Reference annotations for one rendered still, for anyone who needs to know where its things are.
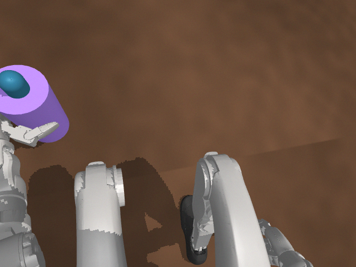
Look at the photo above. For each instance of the left robot hand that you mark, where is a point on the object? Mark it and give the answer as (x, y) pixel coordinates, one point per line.
(24, 134)

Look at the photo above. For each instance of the bottle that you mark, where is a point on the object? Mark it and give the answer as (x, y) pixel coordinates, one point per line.
(27, 99)

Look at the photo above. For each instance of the left robot arm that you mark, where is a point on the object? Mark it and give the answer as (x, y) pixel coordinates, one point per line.
(18, 245)

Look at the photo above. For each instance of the right robot hand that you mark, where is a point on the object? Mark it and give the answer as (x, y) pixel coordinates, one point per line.
(276, 243)

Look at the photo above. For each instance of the right robot arm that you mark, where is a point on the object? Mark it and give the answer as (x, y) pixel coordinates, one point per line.
(293, 259)

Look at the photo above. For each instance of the right robot foot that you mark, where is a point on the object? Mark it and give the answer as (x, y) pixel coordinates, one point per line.
(187, 219)

